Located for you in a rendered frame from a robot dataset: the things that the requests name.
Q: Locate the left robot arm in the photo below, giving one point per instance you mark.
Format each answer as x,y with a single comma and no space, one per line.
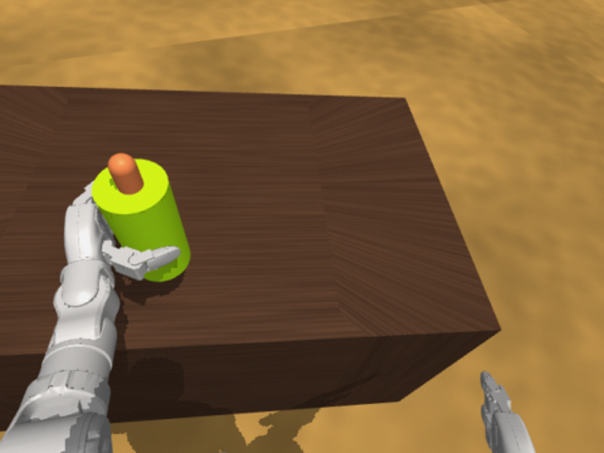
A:
65,409

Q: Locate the bottle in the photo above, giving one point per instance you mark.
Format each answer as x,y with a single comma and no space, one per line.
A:
136,199

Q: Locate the left robot hand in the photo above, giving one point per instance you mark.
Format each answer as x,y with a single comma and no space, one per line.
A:
87,236

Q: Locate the right robot hand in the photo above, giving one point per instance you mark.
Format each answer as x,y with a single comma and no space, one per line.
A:
505,431

